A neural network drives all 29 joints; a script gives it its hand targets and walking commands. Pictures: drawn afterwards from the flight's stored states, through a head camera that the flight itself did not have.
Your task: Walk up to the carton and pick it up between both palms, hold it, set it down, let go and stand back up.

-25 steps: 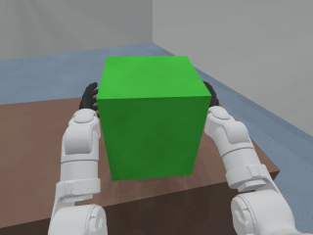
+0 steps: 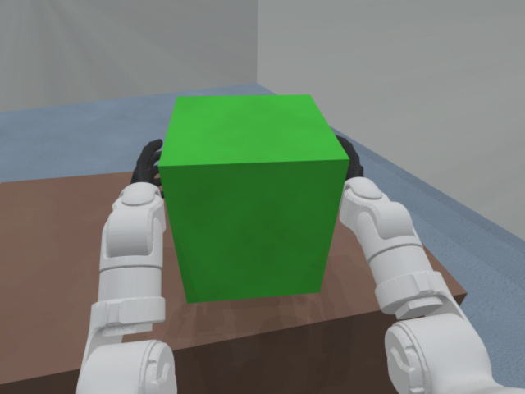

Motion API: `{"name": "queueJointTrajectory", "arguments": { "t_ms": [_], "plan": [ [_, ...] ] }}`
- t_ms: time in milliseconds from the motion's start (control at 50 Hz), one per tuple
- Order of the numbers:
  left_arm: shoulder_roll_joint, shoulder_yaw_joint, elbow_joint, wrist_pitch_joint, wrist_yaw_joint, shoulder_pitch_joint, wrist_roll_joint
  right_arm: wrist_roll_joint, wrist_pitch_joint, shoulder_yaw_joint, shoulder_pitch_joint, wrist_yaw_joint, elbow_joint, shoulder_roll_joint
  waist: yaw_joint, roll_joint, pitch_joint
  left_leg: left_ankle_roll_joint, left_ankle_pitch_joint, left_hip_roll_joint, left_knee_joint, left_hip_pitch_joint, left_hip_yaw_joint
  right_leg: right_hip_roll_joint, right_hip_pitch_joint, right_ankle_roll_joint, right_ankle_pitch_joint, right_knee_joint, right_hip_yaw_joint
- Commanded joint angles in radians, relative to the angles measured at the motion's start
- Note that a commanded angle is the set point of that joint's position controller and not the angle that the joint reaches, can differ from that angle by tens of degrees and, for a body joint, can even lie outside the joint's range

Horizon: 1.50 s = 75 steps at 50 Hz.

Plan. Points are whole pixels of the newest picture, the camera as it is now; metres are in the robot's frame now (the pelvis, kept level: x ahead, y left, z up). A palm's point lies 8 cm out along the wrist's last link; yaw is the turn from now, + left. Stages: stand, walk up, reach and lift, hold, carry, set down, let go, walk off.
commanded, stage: hold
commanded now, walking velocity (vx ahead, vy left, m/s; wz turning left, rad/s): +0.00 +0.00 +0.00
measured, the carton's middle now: (249, 196) +0.38 +0.02 +0.19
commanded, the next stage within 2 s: none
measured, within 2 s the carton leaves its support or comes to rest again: neither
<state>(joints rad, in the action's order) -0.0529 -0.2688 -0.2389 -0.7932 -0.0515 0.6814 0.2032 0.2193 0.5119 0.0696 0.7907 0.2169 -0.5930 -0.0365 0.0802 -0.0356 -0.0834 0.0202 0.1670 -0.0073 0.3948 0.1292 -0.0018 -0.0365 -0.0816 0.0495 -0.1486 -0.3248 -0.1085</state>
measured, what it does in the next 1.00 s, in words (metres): stands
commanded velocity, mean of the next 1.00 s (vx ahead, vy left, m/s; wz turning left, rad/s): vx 0.00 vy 0.00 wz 0.00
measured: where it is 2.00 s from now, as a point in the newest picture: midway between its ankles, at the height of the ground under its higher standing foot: outside the picture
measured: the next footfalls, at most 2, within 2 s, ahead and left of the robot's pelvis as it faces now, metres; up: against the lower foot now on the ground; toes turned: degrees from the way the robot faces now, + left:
none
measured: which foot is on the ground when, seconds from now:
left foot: down 0.00-1.00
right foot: down 0.00-1.00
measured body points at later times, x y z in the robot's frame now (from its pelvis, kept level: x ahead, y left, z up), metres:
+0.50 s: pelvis +0.00 +0.00 +0.00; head -0.07 +0.02 +0.44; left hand +0.38 +0.17 +0.21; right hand +0.38 -0.14 +0.22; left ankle +0.04 +0.10 -0.75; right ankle +0.03 -0.08 -0.75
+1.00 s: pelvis +0.00 +0.00 +0.00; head -0.05 +0.03 +0.45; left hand +0.38 +0.17 +0.21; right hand +0.39 -0.13 +0.21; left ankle +0.04 +0.10 -0.75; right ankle +0.03 -0.08 -0.75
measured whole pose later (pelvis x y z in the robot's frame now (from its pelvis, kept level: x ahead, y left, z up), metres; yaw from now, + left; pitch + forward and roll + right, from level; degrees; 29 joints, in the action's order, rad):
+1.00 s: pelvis +0.00 +0.00 +0.00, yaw +0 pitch -5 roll -1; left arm -0.05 -0.26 -0.19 -0.82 -0.06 0.67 0.19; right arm 0.24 0.53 0.05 0.77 0.23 -0.53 -0.05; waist 0.08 -0.03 -0.06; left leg 0.02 0.18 -0.01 0.41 0.14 0.00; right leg -0.04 -0.09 0.04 -0.15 -0.32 -0.11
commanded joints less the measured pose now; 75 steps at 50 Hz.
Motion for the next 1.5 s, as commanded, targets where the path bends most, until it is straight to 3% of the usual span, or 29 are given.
{"name": "queueJointTrajectory", "arguments": {
  "t_ms": [0, 500, 520, 540, 580, 660, 720, 740, 800, 860, 880, 900, 980, 1020, 1040, 1060, 1140, 1200, 1320, 1480],
  "plan": [
    [0.665, 0.516, 0.221, 0.093, 0.145, 0.926, -0.202, 0.138, -0.091, -0.362, 0.953, -0.116, 0.393, 0.656, 0.011, 0.109, -0.427, -0.027, -0.151, -0.013, -0.062, -0.099, 0.046, 0.005, 0.114, -0.081, 0.12, 0.042, 0.083],
    [0.658, 0.532, 0.273, 0.082, 0.145, 0.891, -0.196, 0.163, -0.077, -0.393, 0.912, -0.104, 0.44, 0.646, 0.016, 0.106, -0.42, -0.035, -0.213, -0.018, -0.048, -0.121, 0.051, 0.0, 0.129, -0.087, 0.186, 0.035, 0.084],
    [0.635, 0.498, 0.226, 0.077, 0.147, 0.916, -0.183, 0.139, -0.061, -0.364, 0.896, -0.104, 0.377, 0.647, 0.022, 0.108, -0.327, -0.034, -0.156, -0.013, -0.057, -0.095, 0.06, 0.01, 0.107, -0.089, 0.124, 0.047, 0.093],
    [0.637, 0.483, 0.222, 0.077, 0.15, 0.913, -0.182, 0.137, -0.058, -0.367, 0.898, -0.109, 0.376, 0.643, 0.005, 0.088, -0.334, -0.031, -0.125, -0.015, -0.069, -0.088, 0.057, 0.007, 0.106, -0.091, 0.097, 0.049, 0.091],
    [0.657, 0.516, 0.249, 0.081, 0.147, 0.911, -0.197, 0.148, -0.068, -0.378, 0.914, -0.112, 0.429, 0.654, 0.018, 0.103, -0.395, -0.032, -0.172, -0.012, -0.058, -0.104, 0.066, 0.012, 0.109, -0.089, 0.146, 0.043, 0.099],
    [0.647, 0.509, 0.255, 0.079, 0.138, 0.927, -0.195, 0.161, -0.059, -0.392, 0.928, -0.109, 0.426, 0.662, 0.002, 0.095, -0.406, -0.033, -0.201, -0.015, -0.044, -0.113, 0.063, 0.003, 0.115, -0.093, 0.165, 0.032, 0.096],
    [0.665, 0.574, 0.342, 0.084, 0.126, 0.944, -0.237, 0.187, -0.06, -0.42, 0.897, -0.107, 0.477, 0.673, 0.019, 0.119, -0.497, -0.055, -0.271, -0.013, -0.021, -0.148, 0.078, -0.002, 0.118, -0.087, 0.238, 0.019, 0.093],
    [0.659, 0.561, 0.314, 0.082, 0.123, 0.939, -0.228, 0.18, -0.058, -0.406, 0.912, -0.106, 0.467, 0.661, 0.03, 0.124, -0.482, -0.053, -0.248, -0.012, -0.02, -0.163, 0.081, 0.005, 0.104, -0.086, 0.219, 0.025, 0.094],
    [0.657, 0.513, 0.272, 0.075, 0.129, 0.929, -0.206, 0.151, -0.056, -0.402, 0.929, -0.11, 0.457, 0.664, -0.004, 0.084, -0.429, -0.031, -0.175, -0.019, -0.052, -0.101, 0.065, 0.003, 0.114, -0.09, 0.146, 0.036, 0.087],
    [0.645, 0.494, 0.224, 0.064, 0.138, 0.87, -0.192, 0.155, -0.056, -0.402, 0.923, -0.11, 0.449, 0.647, -0.01, 0.079, -0.411, -0.026, -0.174, -0.016, -0.048, -0.084, 0.063, 0.008, 0.119, -0.091, 0.153, 0.033, 0.098],
    [0.657, 0.544, 0.303, 0.072, 0.135, 0.901, -0.216, 0.17, -0.061, -0.411, 0.912, -0.109, 0.481, 0.654, 0.012, 0.107, -0.483, -0.035, -0.223, -0.016, -0.038, -0.124, 0.069, 0.007, 0.14, -0.094, 0.205, 0.021, 0.1],
    [0.646, 0.523, 0.265, 0.062, 0.136, 0.883, -0.197, 0.171, -0.058, -0.406, 0.91, -0.104, 0.461, 0.631, 0.003, 0.109, -0.438, -0.039, -0.237, -0.014, -0.032, -0.126, 0.064, 0.001, 0.137, -0.09, 0.223, 0.018, 0.092],
    [0.663, 0.549, 0.316, 0.07, 0.141, 0.911, -0.218, 0.169, -0.059, -0.414, 0.909, -0.095, 0.497, 0.636, 0.029, 0.103, -0.483, -0.057, -0.294, -0.015, -0.015, -0.167, 0.07, -0.012, 0.132, -0.089, 0.269, 0.019, 0.083],
    [0.658, 0.566, 0.34, 0.073, 0.136, 0.892, -0.22, 0.175, -0.058, -0.413, 0.877, -0.095, 0.504, 0.628, 0.034, 0.12, -0.483, -0.06, -0.313, -0.018, -0.003, -0.178, 0.071, -0.007, 0.122, -0.088, 0.276, 0.019, 0.086],
    [0.698, 0.622, 0.414, 0.074, 0.134, 0.871, -0.244, 0.203, -0.072, -0.432, 0.876, -0.095, 0.586, 0.632, 0.053, 0.166, -0.578, -0.077, -0.374, -0.021, 0.009, -0.192, 0.061, -0.015, 0.169, -0.086, 0.333, 0.001, 0.079],
    [0.675, 0.608, 0.405, 0.07, 0.131, 0.862, -0.232, 0.204, -0.063, -0.431, 0.865, -0.091, 0.577, 0.612, 0.045, 0.165, -0.534, -0.079, -0.38, -0.021, 0.01, -0.19, 0.066, -0.016, 0.156, -0.085, 0.323, 0.008, 0.078],
    [0.645, 0.539, 0.325, 0.052, 0.148, 0.825, -0.174, 0.161, -0.049, -0.393, 0.83, -0.104, 0.468, 0.583, 0.033, 0.114, -0.374, -0.053, -0.254, -0.013, -0.047, -0.145, 0.056, -0.006, 0.12, -0.084, 0.198, 0.035, 0.078],
    [0.642, 0.518, 0.293, 0.049, 0.159, 0.832, -0.154, 0.14, -0.058, -0.372, 0.851, -0.116, 0.428, 0.587, 0.014, 0.109, -0.332, -0.043, -0.187, -0.001, -0.078, -0.115, 0.052, -0.004, 0.116, -0.074, 0.126, 0.046, 0.081],
    [0.66, 0.534, 0.28, 0.068, 0.145, 0.891, -0.185, 0.156, -0.079, -0.395, 0.933, -0.124, 0.449, 0.643, -0.008, 0.096, -0.397, -0.032, -0.21, -0.005, -0.055, -0.128, 0.045, -0.007, 0.106, -0.075, 0.146, 0.044, 0.081],
    [0.661, 0.503, 0.197, 0.082, 0.14, 0.91, -0.192, 0.126, -0.091, -0.357, 0.956, -0.133, 0.377, 0.654, -0.012, 0.079, -0.395, -0.008, -0.104, -0.002, -0.08, -0.09, 0.037, 0.005, 0.082, -0.074, 0.053, 0.06, 0.091]
  ]
}}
